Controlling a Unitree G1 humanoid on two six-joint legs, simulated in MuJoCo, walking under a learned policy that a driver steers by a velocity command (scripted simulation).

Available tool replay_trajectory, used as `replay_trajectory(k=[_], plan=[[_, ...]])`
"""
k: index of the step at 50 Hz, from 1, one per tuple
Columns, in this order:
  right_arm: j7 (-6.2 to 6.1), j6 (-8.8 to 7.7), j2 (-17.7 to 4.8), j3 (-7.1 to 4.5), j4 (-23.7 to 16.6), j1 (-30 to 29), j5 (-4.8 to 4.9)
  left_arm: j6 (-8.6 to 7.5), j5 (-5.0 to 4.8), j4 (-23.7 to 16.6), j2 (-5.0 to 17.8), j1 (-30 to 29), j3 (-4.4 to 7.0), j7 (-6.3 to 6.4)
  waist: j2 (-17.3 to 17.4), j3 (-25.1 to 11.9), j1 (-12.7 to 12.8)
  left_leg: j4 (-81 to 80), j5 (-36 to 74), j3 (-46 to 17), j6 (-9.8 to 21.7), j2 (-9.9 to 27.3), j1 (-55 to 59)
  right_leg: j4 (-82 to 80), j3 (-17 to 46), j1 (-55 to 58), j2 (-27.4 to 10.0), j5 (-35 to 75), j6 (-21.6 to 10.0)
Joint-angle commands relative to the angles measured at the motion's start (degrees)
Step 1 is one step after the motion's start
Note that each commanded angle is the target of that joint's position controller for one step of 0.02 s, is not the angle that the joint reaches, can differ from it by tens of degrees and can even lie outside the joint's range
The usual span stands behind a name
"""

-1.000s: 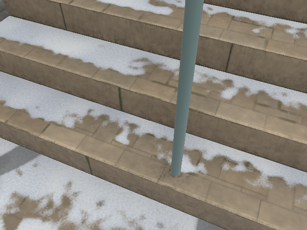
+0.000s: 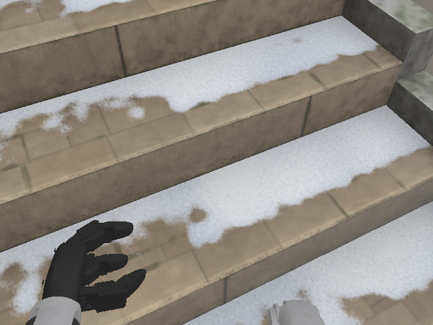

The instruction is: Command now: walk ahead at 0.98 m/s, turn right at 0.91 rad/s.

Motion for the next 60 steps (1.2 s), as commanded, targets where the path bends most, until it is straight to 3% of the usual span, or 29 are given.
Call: replay_trajectory(k=[1, 3, 5, 6, 8, 9, 10, 11, 14, 16, 19, 24, 26, 31, 33, 34, 35, 36, 38, 43, 46, 48, 49, 50, 51, 52, 53, 56, 60], plan=[[-0.36, -1.12, -5.65, -0.53, -0.57, 1.49, -0.7, -0.47, 0.71, -10.02, -2.5, -16.41, -1.37, 0.75, 4.61, 9.46, -0.51, -15.89, 14.77, -7.66, 7.84, 16.78, 7.39, 5.41, -2.0, -19.4, -0.89, -9.93, -1.85], [-1.0, -0.07, -4.13, 0.17, 2.44, 6.09, -0.96, -1.97, -0.08, -13.38, -4.37, -21.76, -3.08, -0.14, 5.05, 9.37, -2.36, -18.78, 22.07, -2.89, 7.17, 14.4, 14.94, -8.02, -5.56, -21.01, -2.54, -17.4, -2.7], [-2.41, 1.83, -3.82, 0.5, 2.88, 5.31, 2.24, -2.49, -2.21, -15.11, -7.04, -21.55, -5.48, -1.98, 1.92, 8.84, -0.83, -26.59, 40.1, 2.96, 10.01, 9.47, 1.7, -33.69, -17.35, 4.46, -2.72, -12.45, -2.3], [-2.83, 2.36, -5.41, 0.6, 1.26, 5.93, 4.75, -2.84, -3.07, -12.88, -8.55, -19.19, -6.34, -3.45, 2.36, -1.72, -1.38, -23.22, 66.87, 0.92, 12.39, 9.56, -4.58, -42.9, -19.06, 31.35, 0.02, 0.79, -2.55], [0.0, -0.54, -21.01, -3.51, -4.41, -2.14, 4.39, -1.14, -1.39, -3.1, 2.89, 15.83, -0.04, -1.66, 19.25, -20.32, 14.82, 8.44, 127.39, -4.63, 12.79, 16.14, 0.62, -46.38, -16.1, 59.21, 9.09, -4.88, -3.02], [1.68, -2.41, -23.49, -5.5, -7.51, -8.49, 7.26, -0.78, -0.99, -0.85, 8.39, 25.6, 2.83, -0.43, 19.74, -27.33, 21.7, 27.77, 118.42, -8.27, 10.06, 13.52, -6.63, -55.88, -3.45, 71.51, 5.44, -4.26, -4.77], [3.92, -2.82, -13.72, -3.86, -12.57, -6.37, 8.35, -2.5, -0.21, 2.06, 15.21, 24.62, 5.17, -0.78, -2.66, -32.63, 16.46, 57.69, 33.82, -13.8, 5.98, -0.08, -30.36, -76.6, 30.05, 88.23, -13.18, 2.25, -6.98], [3.83, -3.4, -10.21, -3.92, -13.81, -9.31, 7.32, -2.69, 0.03, 4.02, 17.24, 29.39, 6.9, -0.45, -6.42, -42.53, 16.65, 83.53, 14.28, -26.37, 6.81, -7.04, -31.13, -88.43, 46.2, 87.78, -20.61, 9.06, -2.7], [0.91, -0.8, 2.63, -1.36, -18.39, -14.42, 3.66, -5.67, 0.3, 12.71, 8.18, 16.73, 5.02, -2.31, 9.15, -14.76, 3.8, 91.57, 18.4, -21.13, 7.35, 1.38, -43.08, -85.96, 25.96, 62.99, -17.45, 9.33, -4.64], [1.09, 1.51, 7.42, 1.16, -19.68, -14.39, 1.58, -7.2, 0.63, 18.81, -0.7, 17.67, 2.27, -2.57, 2.46, -5.99, -1.09, 99.98, 14.0, -20.43, 9.5, 1.44, -49.74, -89.05, 15.87, 54.08, -15.55, 11.15, -3.2], [0.41, 4.24, 8.5, 2.0, -19.06, -19.44, 3.83, -9.66, 0.17, 25.0, -3.55, 22.91, 1.02, -2.89, 3.96, 1.2, -1.09, 100.84, 7.74, -21.14, 11.7, -0.91, -61.17, -94.82, 2.55, 53.46, -14.63, 18.65, 2.07], [-2.01, 7.28, 12.74, 5.16, -25.67, -34.44, 4.69, -9.52, 0.47, 32.11, -2.53, 31.83, -0.47, -3.71, 2.25, 6.06, -2.53, 107.53, 3.21, -13.46, 16.72, -7.07, -79.35, -100.62, -16.09, 59.37, -8.29, 25.7, 10.27], [-1.52, 8.47, 8.87, 5.76, -28.4, -41.91, 5.97, -8.46, -0.54, 31.45, 0.49, 32.94, -1.15, -1.63, 1.85, 8.47, -0.95, 88.58, 5.5, -4.6, 15.32, -8.88, -67.41, -112.41, -21.59, 49.82, -7.69, 39.51, 9.78], [-1.9, 9.8, -2.7, 1.85, -19.18, -11.16, 4.99, -10.35, -6.15, 22.57, 17.63, 23.47, 1.88, 3.58, -8.74, -16.26, -15.8, 62.49, -0.49, 3.06, 15.35, -11.05, -17.31, -82.64, -22.51, 60.41, -13.72, 128.34, 3.02], [-0.94, 7.98, -8.51, -1.49, -18.0, -3.04, 4.7, -8.64, -5.2, 16.28, 17.26, 15.98, 3.97, 0.61, -3.85, -16.88, -16.84, 31.6, -8.87, -12.84, 19.94, -11.0, -5.0, -40.9, -16.7, 55.49, -10.72, 93.18, 1.38], [-0.12, 6.62, -6.85, -2.85, -16.54, -14.05, 5.98, -8.35, -0.6, 12.66, 5.01, 11.99, 1.24, -2.25, 12.45, -3.96, -9.24, 20.35, 2.23, -25.78, 24.02, -11.66, -7.43, -18.79, -11.31, 31.85, 0.81, 18.51, 2.4], [0.08, 6.72, -9.46, -2.45, -19.53, -21.7, 4.72, -9.61, 2.49, 4.78, -0.29, 17.17, -0.56, -2.77, 14.21, -4.54, 0.75, 14.33, 19.85, -47.77, 28.37, -4.44, -5.44, 1.2, -2.61, 16.55, 5.8, 13.77, 4.85], [-0.79, 6.69, -7.07, -1.97, -19.04, -19.62, 4.14, -10.57, 3.48, 1.89, -0.72, 16.61, -1.0, -2.9, 5.82, -8.64, 1.89, 1.38, -4.29, -62.64, 29.03, 1.18, -7.25, 6.45, 1.11, 13.59, 5.0, 13.86, 4.64], [-1.19, 4.91, -2.72, -1.07, -13.76, -13.9, 1.68, -10.25, 2.67, -1.59, -2.02, 11.77, -2.12, -2.09, -3.35, 5.26, 4.1, -4.38, -11.98, -62.74, 26.39, 2.11, -17.09, 13.73, 2.09, 1.61, 2.99, 9.95, 4.58], [-0.61, 0.3, -5.96, -1.3, -8.24, -8.53, 2.06, -6.27, 2.05, -10.34, -4.81, -5.24, -4.59, 1.94, -0.68, 14.39, 3.06, -7.09, 9.51, -42.84, 20.1, -1.34, -28.61, 7.47, -2.12, -6.37, -2.38, -10.59, 4.31], [-1.95, 0.99, -10.26, -3.05, -7.15, -4.52, 3.7, -5.89, 3.18, -14.12, -6.26, -8.18, -6.5, 0.88, -2.34, 3.04, 1.83, -17.19, 18.22, -33.53, 19.75, -2.97, -26.92, -24.92, -4.4, 15.79, -5.03, -9.79, 1.39], [-2.58, 0.96, -12.94, -4.11, -11.55, -8.83, 6.02, -6.7, -1.46, -7.85, -2.27, 9.95, -3.24, 1.75, -0.76, -12.94, 9.94, -1.58, 84.0, -31.95, 18.62, -4.5, -41.95, -39.42, -11.15, 71.3, 4.55, -0.31, 3.43], [-1.54, 0.1, -21.32, -6.94, -14.81, -21.82, 5.49, -5.18, -2.67, -1.63, 4.95, 29.1, 0.81, 2.8, 5.06, -26.76, 23.6, 16.88, 103.83, -31.42, 16.16, -3.46, -37.84, -44.06, -4.77, 84.43, 3.47, -1.23, 2.99], [0.54, -2.21, -16.47, -6.7, -16.77, -26.03, 4.24, -5.1, -1.53, 2.96, 10.34, 39.48, 3.47, 2.78, 0.83, -31.39, 27.2, 37.91, 94.05, -29.42, 11.99, -7.31, -29.13, -60.28, -3.01, 82.94, 1.25, -4.11, 2.68], [2.85, -4.07, -3.67, -3.78, -18.54, -29.88, 2.88, -5.16, -1.18, 6.35, 13.81, 36.86, 4.57, 2.71, -17.04, -25.97, 21.25, 62.54, 19.74, -24.21, 8.98, -16.46, -34.82, -76.3, 16.69, 79.06, -9.62, -3.93, -1.13], [3.01, -3.64, -1.1, -3.23, -22.88, -23.59, 1.58, -5.17, -0.15, 4.83, 13.22, 27.3, 4.73, 3.29, -19.68, -24.0, 11.66, 81.82, 12.79, -26.94, 8.57, -14.71, -46.41, -91.3, 44.76, 74.49, -19.06, -1.11, -6.45], [2.63, -2.55, 0.03, -2.28, -24.13, -21.7, -0.02, -6.35, -0.32, 5.72, 5.63, 18.54, 3.13, 2.52, -11.58, -18.53, 4.14, 84.96, 19.1, -24.47, 9.72, -9.69, -49.39, -88.81, 42.81, 69.18, -19.52, -16.69, -6.42], [2.14, 2.32, 4.42, 0.39, -26.17, -23.93, -0.66, -9.16, -0.27, 16.75, -2.58, 18.15, 1.63, 0.43, 3.22, -1.89, 0.53, 104.61, 15.68, -21.06, 12.42, -6.22, -61.35, -89.23, 22.75, 56.45, -17.47, -11.97, -1.84], [0.93, 6.7, 5.8, 1.98, -31.27, -33.16, 3.23, -11.36, 0.74, 25.84, -2.74, 20.77, 1.2, -1.6, 2.36, 7.39, -3.39, 96.04, 0.41, -22.18, 12.84, -3.14, -67.51, -101.43, -4.89, 50.9, -15.09, 6.74, 6.07]])
Next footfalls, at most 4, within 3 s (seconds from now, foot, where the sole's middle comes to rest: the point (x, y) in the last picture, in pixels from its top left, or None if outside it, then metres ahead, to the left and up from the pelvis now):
0.16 right None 0.35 -0.17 -0.60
0.66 left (245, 221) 0.64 -0.07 -0.44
1.00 right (253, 66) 1.08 -0.12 -0.27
1.40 left None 1.19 0.27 -0.11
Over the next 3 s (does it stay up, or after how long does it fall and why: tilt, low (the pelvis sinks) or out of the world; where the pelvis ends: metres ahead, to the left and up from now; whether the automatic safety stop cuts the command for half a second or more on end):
stays up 2.26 0.72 1.26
